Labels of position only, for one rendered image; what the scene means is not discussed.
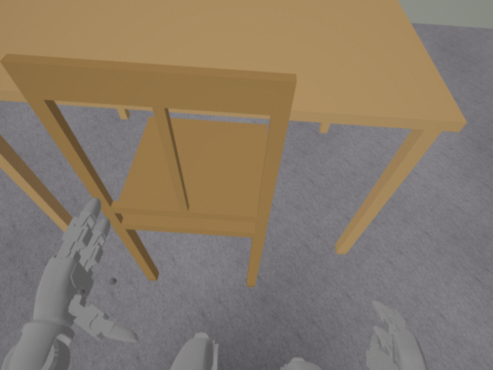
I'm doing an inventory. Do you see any right robot hand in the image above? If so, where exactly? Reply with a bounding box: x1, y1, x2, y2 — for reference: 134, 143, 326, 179
366, 300, 428, 370

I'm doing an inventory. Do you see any left robot shin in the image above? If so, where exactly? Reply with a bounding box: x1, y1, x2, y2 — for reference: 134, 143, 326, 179
194, 332, 210, 339

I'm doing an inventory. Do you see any chair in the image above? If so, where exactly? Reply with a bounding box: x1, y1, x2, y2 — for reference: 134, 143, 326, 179
0, 54, 297, 287

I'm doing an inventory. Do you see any left robot forearm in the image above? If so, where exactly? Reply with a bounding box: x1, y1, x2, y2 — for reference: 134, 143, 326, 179
2, 320, 75, 370

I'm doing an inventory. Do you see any left robot thigh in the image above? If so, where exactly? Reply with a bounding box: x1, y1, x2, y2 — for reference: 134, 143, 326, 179
170, 338, 220, 370

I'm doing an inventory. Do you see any left robot hand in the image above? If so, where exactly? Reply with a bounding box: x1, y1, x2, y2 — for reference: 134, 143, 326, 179
33, 197, 138, 342

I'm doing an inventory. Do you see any table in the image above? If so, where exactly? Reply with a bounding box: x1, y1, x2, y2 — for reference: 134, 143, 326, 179
0, 0, 467, 254

